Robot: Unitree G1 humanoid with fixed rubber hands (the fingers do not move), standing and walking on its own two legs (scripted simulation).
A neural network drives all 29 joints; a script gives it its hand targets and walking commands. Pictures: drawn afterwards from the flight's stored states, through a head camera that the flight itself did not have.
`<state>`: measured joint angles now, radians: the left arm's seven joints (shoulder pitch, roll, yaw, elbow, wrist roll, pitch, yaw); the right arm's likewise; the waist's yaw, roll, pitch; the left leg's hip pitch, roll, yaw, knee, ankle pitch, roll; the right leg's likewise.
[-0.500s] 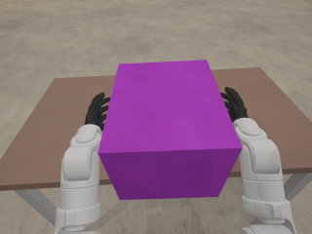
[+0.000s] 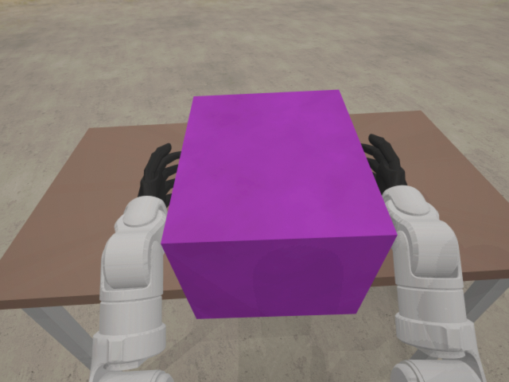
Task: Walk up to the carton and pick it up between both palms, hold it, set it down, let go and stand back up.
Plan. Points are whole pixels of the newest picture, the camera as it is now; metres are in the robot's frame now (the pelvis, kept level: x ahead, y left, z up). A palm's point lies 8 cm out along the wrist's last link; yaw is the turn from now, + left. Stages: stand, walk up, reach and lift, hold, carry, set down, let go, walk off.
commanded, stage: hold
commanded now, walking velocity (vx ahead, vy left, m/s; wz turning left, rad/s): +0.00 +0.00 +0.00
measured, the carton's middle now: (270, 199) +0.36 -0.01 +0.15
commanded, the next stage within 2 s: none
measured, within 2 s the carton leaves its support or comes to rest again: neither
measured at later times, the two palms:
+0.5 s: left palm (152, 206) +0.33 +0.16 +0.18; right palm (388, 197) +0.33 -0.17 +0.18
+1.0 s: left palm (151, 204) +0.34 +0.17 +0.18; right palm (381, 192) +0.34 -0.16 +0.18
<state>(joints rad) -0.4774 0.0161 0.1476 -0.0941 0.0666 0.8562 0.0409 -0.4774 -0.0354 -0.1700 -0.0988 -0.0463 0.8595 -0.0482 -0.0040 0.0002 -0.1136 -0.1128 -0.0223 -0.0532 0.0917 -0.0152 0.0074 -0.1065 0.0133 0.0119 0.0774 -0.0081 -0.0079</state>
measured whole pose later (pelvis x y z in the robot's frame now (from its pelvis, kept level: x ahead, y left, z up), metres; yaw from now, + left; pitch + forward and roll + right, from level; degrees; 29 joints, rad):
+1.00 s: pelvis +0.01 +0.00 +0.00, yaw +0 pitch +3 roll +0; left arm -0.40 0.03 0.12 -0.17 0.03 0.83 0.07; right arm -0.41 -0.03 -0.14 -0.18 -0.01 0.84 -0.11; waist 0.01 0.00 -0.12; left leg -0.12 -0.02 -0.05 0.08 -0.02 0.01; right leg -0.11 0.01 0.01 0.06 -0.01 -0.01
